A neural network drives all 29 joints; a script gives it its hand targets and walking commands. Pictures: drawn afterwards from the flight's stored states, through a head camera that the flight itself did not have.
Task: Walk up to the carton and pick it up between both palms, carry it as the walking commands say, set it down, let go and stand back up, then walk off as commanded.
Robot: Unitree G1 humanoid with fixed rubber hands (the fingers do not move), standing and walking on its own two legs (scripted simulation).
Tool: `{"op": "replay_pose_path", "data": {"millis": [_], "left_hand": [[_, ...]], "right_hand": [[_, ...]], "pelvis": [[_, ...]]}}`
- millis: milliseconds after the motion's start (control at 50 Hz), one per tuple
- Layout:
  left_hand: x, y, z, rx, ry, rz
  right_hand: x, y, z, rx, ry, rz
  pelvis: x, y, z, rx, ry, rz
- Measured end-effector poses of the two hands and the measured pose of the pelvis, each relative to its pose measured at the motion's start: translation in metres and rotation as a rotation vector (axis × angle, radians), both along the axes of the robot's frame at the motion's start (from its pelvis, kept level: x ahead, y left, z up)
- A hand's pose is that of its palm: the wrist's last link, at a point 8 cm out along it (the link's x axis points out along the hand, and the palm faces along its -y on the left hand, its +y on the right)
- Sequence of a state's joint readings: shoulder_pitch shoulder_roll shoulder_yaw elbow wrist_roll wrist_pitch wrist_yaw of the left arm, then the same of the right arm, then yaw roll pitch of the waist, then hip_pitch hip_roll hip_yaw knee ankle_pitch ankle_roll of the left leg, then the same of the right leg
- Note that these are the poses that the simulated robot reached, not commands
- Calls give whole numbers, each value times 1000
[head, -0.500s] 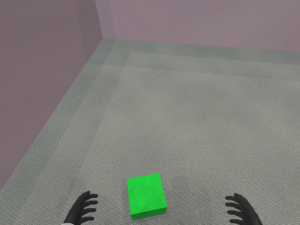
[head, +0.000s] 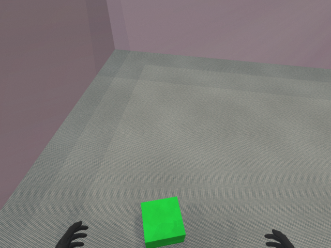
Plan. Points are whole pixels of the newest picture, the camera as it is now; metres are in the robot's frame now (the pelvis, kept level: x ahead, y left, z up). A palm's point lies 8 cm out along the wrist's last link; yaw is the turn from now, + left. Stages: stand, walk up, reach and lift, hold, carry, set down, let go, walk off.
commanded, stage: stand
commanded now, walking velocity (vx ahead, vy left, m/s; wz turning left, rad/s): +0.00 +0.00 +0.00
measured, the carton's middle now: (162, 222) +0.42 +0.04 -0.70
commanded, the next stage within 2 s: walk off in 1.68 s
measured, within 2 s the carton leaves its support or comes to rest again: neither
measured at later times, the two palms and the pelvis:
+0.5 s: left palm out of the picture +0.13 +0.30 -0.10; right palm out of the picture +0.12 -0.29 -0.08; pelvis +0.01 +0.01 +0.00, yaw -1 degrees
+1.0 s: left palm out of the picture +0.10 +0.30 -0.10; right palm out of the picture +0.09 -0.31 -0.09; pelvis +0.00 +0.00 +0.01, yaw -1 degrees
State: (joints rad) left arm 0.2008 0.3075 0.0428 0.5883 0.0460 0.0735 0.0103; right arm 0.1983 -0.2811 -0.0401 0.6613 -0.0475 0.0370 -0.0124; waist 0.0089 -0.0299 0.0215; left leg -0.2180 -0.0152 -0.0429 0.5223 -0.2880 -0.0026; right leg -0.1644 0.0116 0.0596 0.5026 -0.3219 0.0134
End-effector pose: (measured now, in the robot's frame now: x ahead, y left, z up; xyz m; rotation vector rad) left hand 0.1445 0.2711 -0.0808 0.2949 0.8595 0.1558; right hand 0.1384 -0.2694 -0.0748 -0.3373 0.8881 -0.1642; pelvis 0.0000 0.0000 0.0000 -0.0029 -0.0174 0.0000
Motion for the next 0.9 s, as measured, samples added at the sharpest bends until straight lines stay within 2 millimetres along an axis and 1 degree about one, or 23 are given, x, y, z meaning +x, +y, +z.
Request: {"op": "replay_pose_path", "data": {"millis": [60,140,460,900], "left_hand": [[-7,9,-6,14,35,0],[-12,16,-12,25,69,-1],[-15,24,-15,46,129,-6],[-42,29,-17,68,204,6]], "right_hand": [[-6,-11,1,-34,26,-20],[-10,-19,2,-57,45,-37],[-18,-18,-8,-43,107,-56],[-45,-34,-11,-52,176,-80]], "pelvis": [[1,2,1,-1,7,-3],[4,4,2,-2,10,-7],[8,7,5,1,-1,-16],[-2,3,9,3,-20,-16]]}}
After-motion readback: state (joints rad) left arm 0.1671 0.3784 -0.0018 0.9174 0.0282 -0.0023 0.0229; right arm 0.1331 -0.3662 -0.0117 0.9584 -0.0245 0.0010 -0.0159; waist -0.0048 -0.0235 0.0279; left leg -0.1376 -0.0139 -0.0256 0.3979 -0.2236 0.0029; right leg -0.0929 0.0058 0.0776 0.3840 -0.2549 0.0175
